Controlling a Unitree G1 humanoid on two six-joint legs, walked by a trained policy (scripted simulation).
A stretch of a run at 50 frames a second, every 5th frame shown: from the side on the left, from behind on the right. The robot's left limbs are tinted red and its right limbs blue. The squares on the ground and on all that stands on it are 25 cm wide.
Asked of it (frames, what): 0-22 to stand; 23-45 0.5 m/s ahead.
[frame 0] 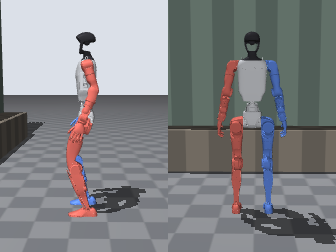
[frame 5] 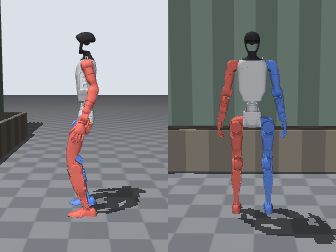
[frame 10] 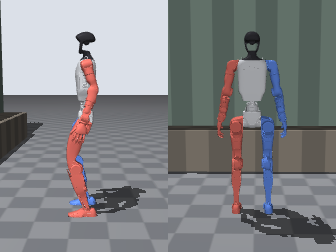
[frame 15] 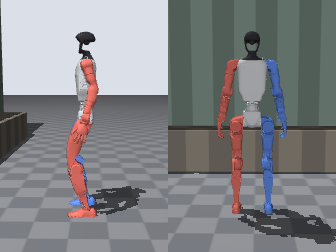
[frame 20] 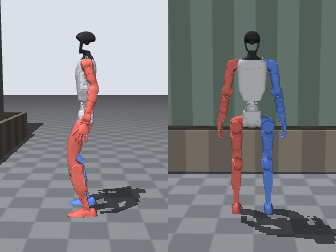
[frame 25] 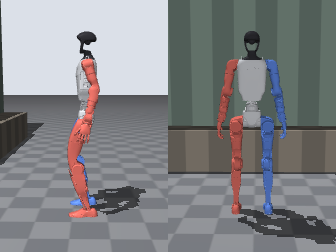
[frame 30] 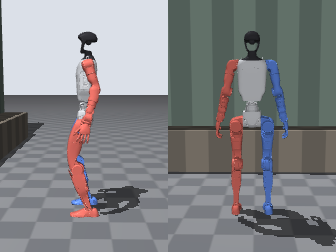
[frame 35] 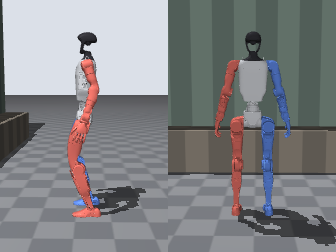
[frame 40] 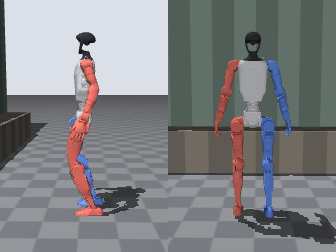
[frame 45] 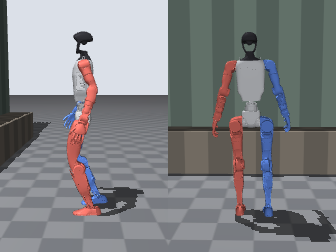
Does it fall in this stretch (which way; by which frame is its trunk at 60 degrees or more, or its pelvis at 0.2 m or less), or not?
no
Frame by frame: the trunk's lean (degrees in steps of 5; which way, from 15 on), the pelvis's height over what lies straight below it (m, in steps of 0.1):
0: 0, 0.8
5: 0, 0.8
10: 0, 0.8
15: 0, 0.8
20: 0, 0.8
25: 0, 0.8
30: 0, 0.8
35: 5, 0.8
40: 0, 0.8
45: 0, 0.8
